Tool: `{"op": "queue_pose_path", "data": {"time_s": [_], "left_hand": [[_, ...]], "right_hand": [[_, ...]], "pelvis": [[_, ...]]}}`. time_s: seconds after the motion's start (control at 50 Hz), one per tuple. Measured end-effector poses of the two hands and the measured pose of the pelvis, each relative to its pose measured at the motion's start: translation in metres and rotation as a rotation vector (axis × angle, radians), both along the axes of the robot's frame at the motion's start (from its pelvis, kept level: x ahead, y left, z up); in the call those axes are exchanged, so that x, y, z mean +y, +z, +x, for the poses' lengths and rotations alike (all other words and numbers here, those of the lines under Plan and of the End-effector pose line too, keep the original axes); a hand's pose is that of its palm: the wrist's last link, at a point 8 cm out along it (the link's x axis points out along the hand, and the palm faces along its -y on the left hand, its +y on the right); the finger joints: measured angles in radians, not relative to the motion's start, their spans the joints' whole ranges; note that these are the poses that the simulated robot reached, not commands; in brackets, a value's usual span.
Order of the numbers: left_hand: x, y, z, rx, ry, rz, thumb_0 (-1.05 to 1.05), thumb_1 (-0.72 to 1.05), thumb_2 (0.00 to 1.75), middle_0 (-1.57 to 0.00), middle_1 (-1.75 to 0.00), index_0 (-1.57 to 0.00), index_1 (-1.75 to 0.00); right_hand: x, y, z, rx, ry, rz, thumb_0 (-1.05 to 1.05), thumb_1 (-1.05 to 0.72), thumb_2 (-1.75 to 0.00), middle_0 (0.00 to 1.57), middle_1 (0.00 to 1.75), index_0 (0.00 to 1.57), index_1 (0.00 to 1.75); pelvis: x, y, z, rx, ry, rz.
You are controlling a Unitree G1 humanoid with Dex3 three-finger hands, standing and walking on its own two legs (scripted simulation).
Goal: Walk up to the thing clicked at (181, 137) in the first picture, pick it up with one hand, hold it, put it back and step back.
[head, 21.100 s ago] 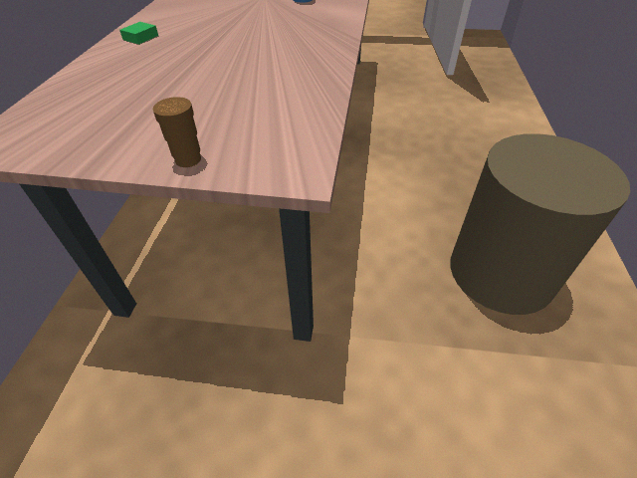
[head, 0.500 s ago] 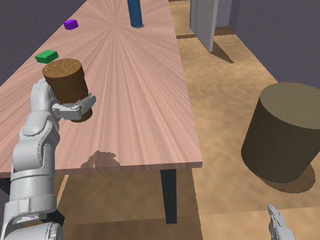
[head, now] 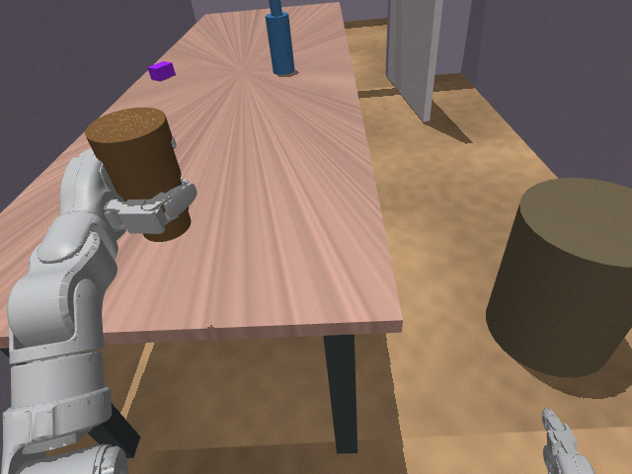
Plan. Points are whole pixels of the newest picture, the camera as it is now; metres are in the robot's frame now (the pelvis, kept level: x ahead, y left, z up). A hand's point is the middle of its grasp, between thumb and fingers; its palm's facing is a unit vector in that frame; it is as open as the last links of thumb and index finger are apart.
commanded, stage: lift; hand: left
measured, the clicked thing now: (148, 180) +0.36 +0.18 +0.27
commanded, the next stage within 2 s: hold in 0.16 s
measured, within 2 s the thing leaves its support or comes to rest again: neither
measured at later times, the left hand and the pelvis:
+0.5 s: hand (137, 179) +0.34 +0.18 +0.28, palm faces +0.14 -0.99 +0.01, open 9.0 cm; pelvis +0.00 +0.01 +0.00, yaw +0 degrees
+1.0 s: hand (140, 185) +0.32 +0.17 +0.29, palm faces +0.13 -0.99 +0.01, open 9.0 cm; pelvis -0.01 +0.00 +0.00, yaw +0 degrees
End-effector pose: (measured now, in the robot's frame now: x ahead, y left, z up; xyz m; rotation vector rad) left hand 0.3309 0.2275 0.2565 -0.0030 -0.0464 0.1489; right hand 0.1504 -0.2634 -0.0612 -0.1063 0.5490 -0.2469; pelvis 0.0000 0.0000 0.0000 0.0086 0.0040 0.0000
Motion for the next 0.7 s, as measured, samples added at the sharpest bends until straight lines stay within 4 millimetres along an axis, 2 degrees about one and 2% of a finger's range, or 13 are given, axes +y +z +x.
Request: {"op": "queue_pose_path", "data": {"time_s": [0.4,0.7], "left_hand": [[0.004,0.018,-0.017,-0.012,-0.004,0.001,0.0,-0.24,1.08,-0.84,-1.04,-0.78,-1.02],[-0.002,0.031,-0.023,-0.021,-0.02,-0.001,0.0,-0.24,1.08,-0.84,-1.04,-0.78,-1.02]], "right_hand": [[0.01,-0.003,-0.002,-0.027,-0.002,0.016,-0.01,0.53,-0.05,0.05,0.05,0.06,0.05],[0.013,-0.003,0.0,-0.051,0.008,0.033,-0.01,0.52,-0.05,0.05,0.05,0.06,0.05]], "pelvis": [[0.007,0.0,-0.005,-0.013,-0.004,-0.004],[0.008,0.001,-0.005,-0.017,-0.006,-0.005]]}}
